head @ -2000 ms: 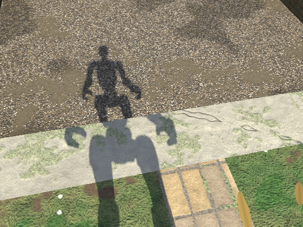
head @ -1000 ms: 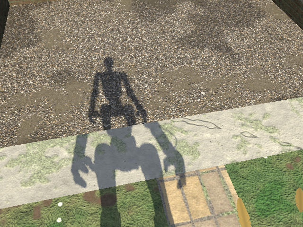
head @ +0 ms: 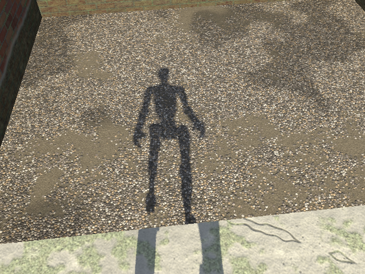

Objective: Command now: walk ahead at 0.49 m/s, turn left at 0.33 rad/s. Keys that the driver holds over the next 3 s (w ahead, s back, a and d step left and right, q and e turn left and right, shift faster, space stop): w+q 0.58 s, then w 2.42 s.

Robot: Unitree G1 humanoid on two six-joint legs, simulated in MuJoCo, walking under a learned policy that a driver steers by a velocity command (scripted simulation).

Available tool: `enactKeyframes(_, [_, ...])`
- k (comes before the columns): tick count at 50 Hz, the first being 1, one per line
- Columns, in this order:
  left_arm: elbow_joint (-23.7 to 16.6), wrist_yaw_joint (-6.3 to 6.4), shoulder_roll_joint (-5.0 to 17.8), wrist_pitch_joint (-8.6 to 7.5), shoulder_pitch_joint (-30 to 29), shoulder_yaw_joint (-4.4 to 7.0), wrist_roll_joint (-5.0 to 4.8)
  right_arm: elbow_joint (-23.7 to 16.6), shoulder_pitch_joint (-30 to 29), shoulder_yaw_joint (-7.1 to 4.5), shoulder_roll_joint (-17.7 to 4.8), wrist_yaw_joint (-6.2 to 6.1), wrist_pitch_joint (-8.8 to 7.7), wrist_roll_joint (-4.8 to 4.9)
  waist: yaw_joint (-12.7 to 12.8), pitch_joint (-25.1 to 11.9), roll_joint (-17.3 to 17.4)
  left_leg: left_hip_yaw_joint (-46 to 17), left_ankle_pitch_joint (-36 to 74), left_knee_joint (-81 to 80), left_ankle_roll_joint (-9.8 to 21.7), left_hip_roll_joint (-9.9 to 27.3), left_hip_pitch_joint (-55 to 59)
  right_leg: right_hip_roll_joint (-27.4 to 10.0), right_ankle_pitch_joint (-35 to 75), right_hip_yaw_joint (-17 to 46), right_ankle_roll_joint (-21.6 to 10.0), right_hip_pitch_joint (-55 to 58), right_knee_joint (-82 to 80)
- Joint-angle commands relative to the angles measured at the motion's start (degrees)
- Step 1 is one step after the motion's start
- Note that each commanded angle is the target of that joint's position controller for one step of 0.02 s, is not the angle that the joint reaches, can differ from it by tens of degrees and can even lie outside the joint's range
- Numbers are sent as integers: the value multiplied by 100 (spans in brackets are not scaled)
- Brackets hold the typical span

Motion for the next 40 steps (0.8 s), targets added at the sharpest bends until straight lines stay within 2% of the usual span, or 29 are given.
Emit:
enactKeyframes(1, [-244,130,612,-95,-195,72,75,-201,286,-74,-147,36,-8,-74,-250,295,-594,-242,1178,-779,-15,66,-186,-1579,1355,635,-674,-391,-858])
enactKeyframes(5, [-191,275,654,-3,68,23,84,-480,-416,48,110,150,37,-179,-18,402,-499,413,1965,-1874,67,-137,242,-1551,2230,28,-471,-375,-524])
enactKeyframes(9, [-131,366,942,164,451,117,-121,-924,-945,96,107,243,140,-170,98,537,-451,726,860,-2174,210,-254,-164,-1996,3198,-41,-501,630,148])
enactKeyframes(11, [-151,392,977,277,428,135,-174,-1039,-726,40,29,283,209,-140,-118,391,-653,1041,204,-2336,417,-517,300,-2022,4713,-191,-411,889,864])
enactKeyframes(12, [-223,379,1058,351,272,158,-184,-928,-78,-46,-153,300,258,-139,-397,39,-755,1260,-87,-2291,562,-814,1101,-1935,5513,-322,-316,798,1672])
enactKeyframes(13, [-331,368,1142,386,-10,157,-268,-736,866,-209,-480,285,264,-136,-920,-511,-688,1212,496,-2683,747,-948,2492,-1702,5318,-455,-155,361,2861])
enactKeyframes(14, [-451,360,1079,324,-14,137,-182,-635,1672,-432,-1162,157,321,-85,-1206,-1059,173,-327,1416,-3195,1219,-80,3905,-1131,3080,-598,179,-787,5054])
enactKeyframes(15, [-598,198,292,123,805,-83,49,-765,1369,-381,-1411,164,329,-31,-365,-1792,1495,-3272,1724,-3667,2285,1184,5599,17,-2359,337,474,-2858,7050])
enactKeyframes(16, [-661,93,691,-64,468,37,-169,-746,1590,-314,-987,234,343,-98,-751,-2175,889,-3773,67,-4393,2296,1346,5485,-190,-2201,1401,324,-3377,7217])
enactKeyframes(17, [-784,97,877,-103,-18,113,-377,-760,1380,-238,-610,222,356,-137,-710,-1162,448,-3116,-878,-4527,1958,1122,4859,-427,-1992,1229,199,-3817,6944])
enactKeyframes(18, [-879,161,809,-102,-351,119,-329,-848,935,-167,-381,212,345,-155,-488,-404,-290,-2486,-1126,-4649,1705,856,3872,-681,-1599,1132,172,-3834,6401])
enactKeyframes(19, [-982,249,808,-46,-543,160,-251,-1027,543,-84,-194,199,292,-224,-325,-238,-406,-2076,-1078,-4702,1515,570,3254,-884,-1212,1153,173,-3496,5845])
enactKeyframes(20, [-1060,282,722,41,-462,168,-187,-1098,371,-46,-180,152,255,-251,-125,-120,-305,-1817,-498,-4615,1453,345,2797,-990,-851,1182,286,-3150,5631])
enactKeyframes(22, [-1104,316,674,192,-200,216,-73,-1066,650,-95,-300,85,228,-252,-10,-202,-262,-1573,174,-4486,1442,127,2410,-1010,-571,1159,457,-2885,5174])
enactKeyframes(23, [-1279,253,351,479,-271,69,448,-905,995,-231,-793,-5,200,-263,2,-300,-121,-1212,901,-4395,1375,17,2344,-949,-559,731,587,-2824,4915])
enactKeyframes(24, [-1421,255,332,616,-463,78,394,-916,1137,-202,-652,-36,165,-251,-76,-235,-166,-1144,1316,-4313,1368,-32,2274,-885,-346,702,660,-2904,4695])
enactKeyframes(25, [-1558,275,335,687,-637,67,310,-945,1211,-175,-584,-42,170,-231,-127,-210,-77,-1197,1298,-4285,1347,-58,2217,-877,-170,691,716,-2980,4454])
enactKeyframes(26, [-1663,277,373,712,-772,63,280,-1011,1222,-165,-540,-34,201,-220,-167,-187,27,-1285,1127,-4273,1342,-70,2200,-876,54,697,711,-3075,4202])
enactKeyframes(27, [-1735,284,454,693,-881,79,209,-1083,1269,-169,-525,-42,222,-243,-243,-168,108,-1422,830,-4325,1313,-66,2184,-871,233,771,700,-3088,3939])
enactKeyframes(30, [-1945,310,412,644,-1345,21,166,-1232,1310,-149,-452,-21,333,-261,-420,-89,252,-1458,418,-4204,1204,-209,2244,-729,574,736,675,-2959,3200])
enactKeyframes(31, [-2036,242,362,602,-1472,-9,153,-1216,1496,-152,-486,-42,426,-210,-521,-77,238,-1507,1013,-4105,1130,-208,2350,-588,632,600,581,-2874,3154])
enactKeyframes(33, [-2136,151,333,518,-1416,-52,92,-1272,1517,-163,-626,-84,514,-239,-494,-90,353,-1547,1436,-3853,1152,-87,2463,-516,227,605,492,-2719,3044])
enactKeyframes(34, [-2170,158,370,471,-1422,-40,94,-1254,1522,-168,-644,-113,533,-282,-525,33,376,-1612,1647,-3724,1134,-22,2575,-518,-28,652,465,-2703,2863])
enactKeyframes(35, [-2149,154,358,419,-1218,-56,103,-1305,1472,-160,-647,-118,561,-318,-493,-60,358,-1679,1690,-3630,1096,37,2627,-511,-252,697,404,-2434,2656])
enactKeyframes(36, [-2116,148,466,407,-884,-25,58,-1372,1304,-153,-630,-125,578,-272,-367,-58,380,-1811,1576,-3524,1005,81,2607,-491,-651,760,341,-2046,2365])
enactKeyframes(37, [-2001,140,470,396,-462,-4,68,-1378,1221,-173,-695,-139,563,-199,-208,-152,384,-1781,1341,-3319,852,-34,2402,-385,-585,742,270,-1372,2021])
enactKeyframes(38, [-1852,154,450,363,162,16,80,-1440,971,-158,-687,-140,544,-123,193,-229,163,-1614,1221,-2713,638,-254,2063,-391,-184,837,168,-505,1304])
enactKeyframes(39, [-1846,186,751,326,768,60,119,-1607,870,-63,-346,-94,479,-19,485,-690,-821,-1087,218,-1127,284,-743,1472,-1341,-233,2095,-36,584,894])
enactKeyframes(40, [-1901,195,1267,412,850,152,32,-1692,1247,-63,-246,-80,458,45,216,-824,-2013,-376,-2436,242,52,-1679,191,-2411,-397,4019,-439,1226,347])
